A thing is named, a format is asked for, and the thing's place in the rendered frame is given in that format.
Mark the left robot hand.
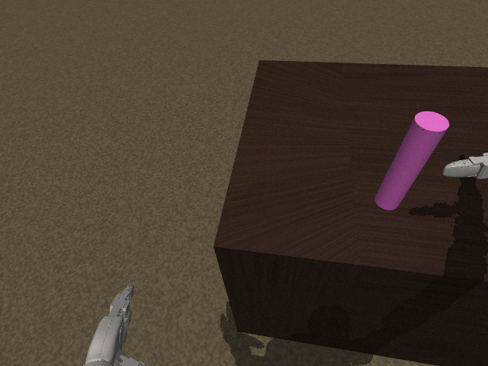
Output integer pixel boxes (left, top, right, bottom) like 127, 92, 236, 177
85, 284, 146, 366

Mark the right robot hand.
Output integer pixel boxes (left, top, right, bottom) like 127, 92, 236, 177
442, 152, 488, 179

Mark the can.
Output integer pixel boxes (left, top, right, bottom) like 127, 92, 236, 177
374, 111, 449, 210

